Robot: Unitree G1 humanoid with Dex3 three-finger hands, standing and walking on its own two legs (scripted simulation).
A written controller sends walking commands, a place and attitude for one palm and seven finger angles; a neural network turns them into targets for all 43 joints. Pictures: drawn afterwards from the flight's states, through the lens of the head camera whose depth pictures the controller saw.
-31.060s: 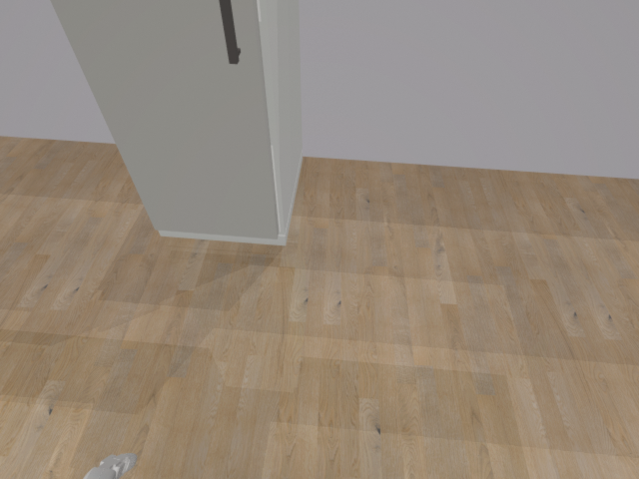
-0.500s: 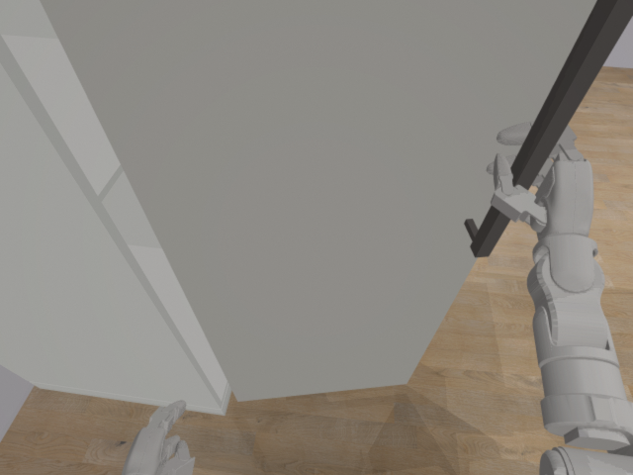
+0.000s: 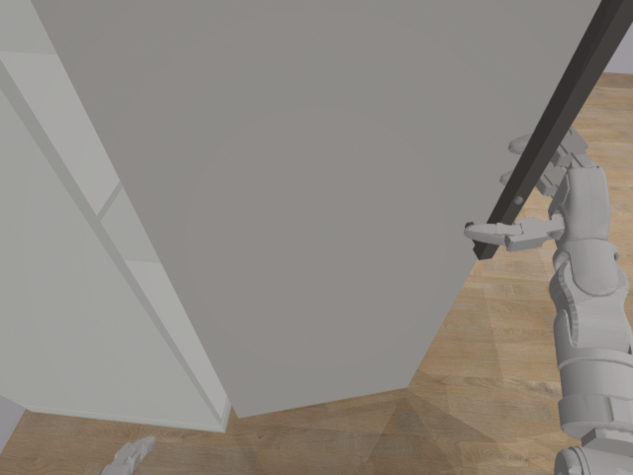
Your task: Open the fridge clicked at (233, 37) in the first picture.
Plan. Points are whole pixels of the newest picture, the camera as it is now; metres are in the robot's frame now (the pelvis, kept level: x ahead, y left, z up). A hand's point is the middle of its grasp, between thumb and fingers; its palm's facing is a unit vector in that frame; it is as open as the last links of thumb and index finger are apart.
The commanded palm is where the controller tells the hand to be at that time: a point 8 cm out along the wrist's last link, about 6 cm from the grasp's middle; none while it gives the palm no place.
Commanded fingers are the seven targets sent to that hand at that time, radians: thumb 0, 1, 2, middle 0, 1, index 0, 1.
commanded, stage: loosen the grip on the handle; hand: right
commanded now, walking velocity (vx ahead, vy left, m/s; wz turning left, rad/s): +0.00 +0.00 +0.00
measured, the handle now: (530, 137) +0.44 -0.20 +0.23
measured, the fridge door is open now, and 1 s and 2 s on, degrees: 74 74 74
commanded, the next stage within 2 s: slip the hand off the handle in 0.22 s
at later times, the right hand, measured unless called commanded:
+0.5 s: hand (547, 201) +0.39 -0.22 +0.18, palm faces +0.18 +0.96 -0.21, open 14.6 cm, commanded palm +0.36 -0.28 +0.18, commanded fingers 0.00 0.55 -0.20 0.25 1.15 0.25 1.15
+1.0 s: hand (587, 196) +0.40 -0.27 +0.18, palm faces +0.16 +0.96 -0.21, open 14.7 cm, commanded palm +0.36 -0.31 +0.18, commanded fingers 0.00 0.55 -0.20 0.25 1.15 0.25 1.15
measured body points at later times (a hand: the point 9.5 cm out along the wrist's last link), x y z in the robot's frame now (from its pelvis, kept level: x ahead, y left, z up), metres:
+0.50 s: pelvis +0.02 +0.00 +0.00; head +0.04 +0.02 +0.45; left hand +0.16 +0.25 -0.11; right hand +0.38 -0.27 +0.19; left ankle +0.01 +0.11 -0.73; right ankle +0.01 -0.14 -0.73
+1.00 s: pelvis +0.02 -0.02 +0.00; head +0.04 -0.02 +0.45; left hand +0.11 +0.24 -0.12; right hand +0.39 -0.32 +0.19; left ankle +0.01 +0.11 -0.73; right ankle +0.01 -0.14 -0.73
